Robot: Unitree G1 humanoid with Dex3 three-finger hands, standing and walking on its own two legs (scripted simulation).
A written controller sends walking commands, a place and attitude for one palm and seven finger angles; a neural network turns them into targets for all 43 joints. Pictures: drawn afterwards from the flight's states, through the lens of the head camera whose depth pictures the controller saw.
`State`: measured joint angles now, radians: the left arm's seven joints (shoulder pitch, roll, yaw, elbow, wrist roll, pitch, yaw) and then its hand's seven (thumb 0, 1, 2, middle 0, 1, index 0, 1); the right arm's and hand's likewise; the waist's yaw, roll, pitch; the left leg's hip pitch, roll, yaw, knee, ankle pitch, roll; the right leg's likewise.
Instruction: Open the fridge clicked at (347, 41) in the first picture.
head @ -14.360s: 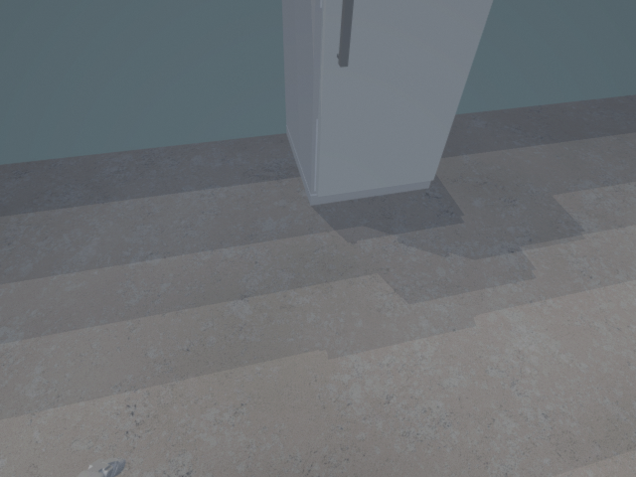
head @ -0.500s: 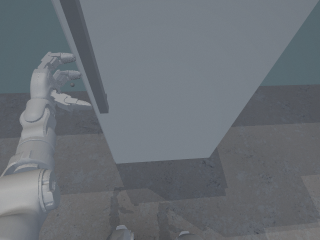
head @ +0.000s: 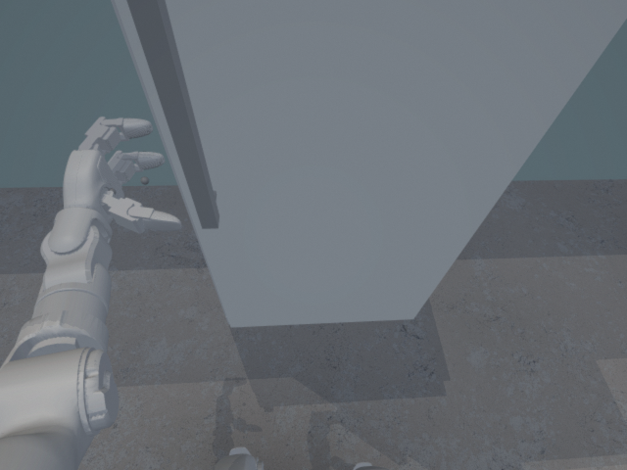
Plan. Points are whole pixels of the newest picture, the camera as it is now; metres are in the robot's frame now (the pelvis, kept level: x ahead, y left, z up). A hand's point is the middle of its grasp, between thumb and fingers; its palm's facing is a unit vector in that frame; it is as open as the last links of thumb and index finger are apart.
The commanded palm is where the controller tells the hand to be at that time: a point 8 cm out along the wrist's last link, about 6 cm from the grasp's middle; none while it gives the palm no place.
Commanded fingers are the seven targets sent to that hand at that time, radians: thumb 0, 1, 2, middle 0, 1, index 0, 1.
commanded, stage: move the hooked fingers beside the handle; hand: left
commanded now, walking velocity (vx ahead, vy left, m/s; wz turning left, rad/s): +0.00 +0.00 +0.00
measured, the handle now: (180, 95) +0.51 +0.15 +0.19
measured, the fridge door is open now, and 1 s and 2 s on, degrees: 0 0 0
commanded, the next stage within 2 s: feel for the door with the fingertips in 0.10 s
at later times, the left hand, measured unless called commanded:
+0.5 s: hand (174, 178) +0.46 +0.17 +0.10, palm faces +0.02 -1.00 +0.01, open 14.0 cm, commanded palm +0.43 +0.22 +0.10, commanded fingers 0.00 -0.50 0.30 -0.30 -1.20 -0.30 -1.20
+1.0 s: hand (178, 172) +0.46 +0.17 +0.10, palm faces +0.04 -1.00 -0.01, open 14.0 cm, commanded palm +0.44 +0.22 +0.10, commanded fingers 0.00 -0.50 0.30 -0.30 -1.20 -0.30 -1.20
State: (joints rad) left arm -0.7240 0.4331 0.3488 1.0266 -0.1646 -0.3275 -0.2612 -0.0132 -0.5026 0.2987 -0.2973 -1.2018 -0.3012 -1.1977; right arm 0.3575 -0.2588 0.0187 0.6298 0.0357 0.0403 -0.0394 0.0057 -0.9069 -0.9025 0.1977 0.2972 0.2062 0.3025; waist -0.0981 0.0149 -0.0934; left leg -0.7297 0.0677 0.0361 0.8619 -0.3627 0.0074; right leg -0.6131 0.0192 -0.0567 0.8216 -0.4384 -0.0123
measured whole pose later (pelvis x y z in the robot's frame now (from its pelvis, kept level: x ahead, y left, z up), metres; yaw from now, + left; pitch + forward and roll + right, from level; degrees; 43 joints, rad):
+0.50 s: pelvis +0.00 +0.00 +0.00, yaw +0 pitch +13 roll -2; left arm -0.75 0.36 0.30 1.02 -0.14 -0.34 -0.17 -0.01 -0.50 0.30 -0.30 -1.20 -0.30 -1.20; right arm 0.37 -0.25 0.01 0.65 0.02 0.03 -0.02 0.01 -0.91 -0.90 0.20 0.30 0.21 0.30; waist -0.11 0.02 -0.09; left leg -0.75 0.06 0.04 0.88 -0.36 0.01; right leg -0.63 0.01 -0.05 0.84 -0.44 -0.01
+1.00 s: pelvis -0.01 +0.00 +0.00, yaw +0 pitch +13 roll -2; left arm -0.81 0.38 0.30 1.09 -0.13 -0.36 -0.16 -0.01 -0.50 0.30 -0.31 -1.21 -0.30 -1.20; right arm 0.37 -0.26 0.01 0.66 0.02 0.03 -0.02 0.01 -0.91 -0.90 0.20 0.30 0.21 0.30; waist -0.11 0.02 -0.09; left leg -0.76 0.07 0.03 0.87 -0.35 0.00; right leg -0.65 0.02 -0.06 0.85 -0.43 -0.02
